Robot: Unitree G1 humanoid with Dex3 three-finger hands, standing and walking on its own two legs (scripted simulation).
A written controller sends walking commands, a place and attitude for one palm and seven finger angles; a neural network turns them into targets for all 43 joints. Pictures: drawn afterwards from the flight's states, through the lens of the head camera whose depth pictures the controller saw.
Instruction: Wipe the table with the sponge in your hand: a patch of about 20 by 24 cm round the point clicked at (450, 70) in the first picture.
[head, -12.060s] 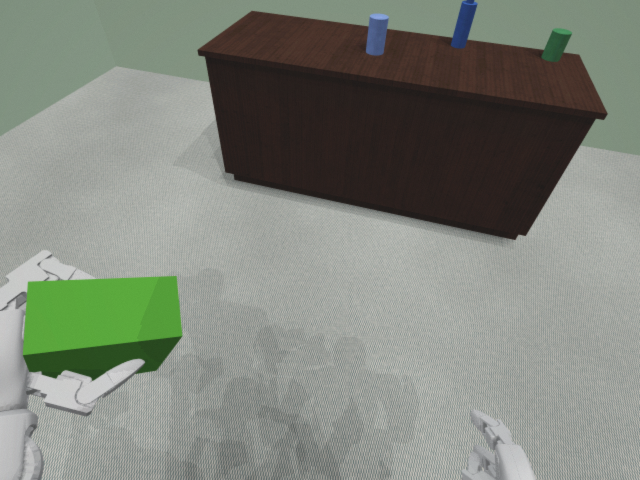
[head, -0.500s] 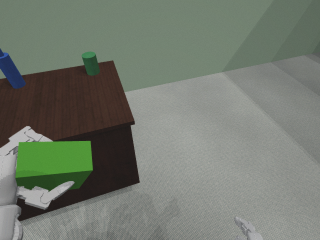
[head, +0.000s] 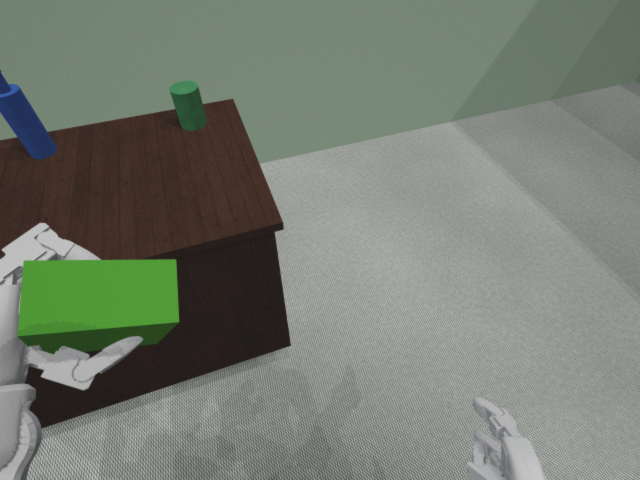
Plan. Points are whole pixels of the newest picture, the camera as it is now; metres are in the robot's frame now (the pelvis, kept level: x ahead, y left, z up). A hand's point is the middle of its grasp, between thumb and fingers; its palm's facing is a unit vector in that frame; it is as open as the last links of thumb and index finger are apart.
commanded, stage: look again from close up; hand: left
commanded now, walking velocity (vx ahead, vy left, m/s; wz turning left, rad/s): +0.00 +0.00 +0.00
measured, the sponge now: (124, 309) +0.23 +0.21 +0.15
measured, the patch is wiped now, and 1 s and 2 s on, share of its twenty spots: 0.00 0.00 0.00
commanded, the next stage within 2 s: shuffle to correct the standing spot in 0.04 s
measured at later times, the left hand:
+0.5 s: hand (54, 256) +0.28 +0.30 +0.17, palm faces +0.39 -0.84 -0.37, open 9.8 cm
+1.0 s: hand (17, 180) +0.38 +0.41 +0.17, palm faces +0.43 -0.80 -0.42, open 9.8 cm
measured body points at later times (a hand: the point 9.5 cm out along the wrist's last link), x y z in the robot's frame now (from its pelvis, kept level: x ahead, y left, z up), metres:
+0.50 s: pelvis +0.07 +0.05 +0.00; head +0.08 +0.07 +0.45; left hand +0.25 +0.35 +0.19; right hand +0.25 -0.16 -0.07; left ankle +0.03 +0.10 -0.73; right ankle +0.10 -0.06 -0.73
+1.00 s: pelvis +0.14 +0.16 -0.04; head +0.18 +0.18 +0.40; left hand +0.35 +0.45 +0.19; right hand +0.33 -0.06 -0.11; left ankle +0.22 +0.32 -0.73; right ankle +0.11 +0.00 -0.70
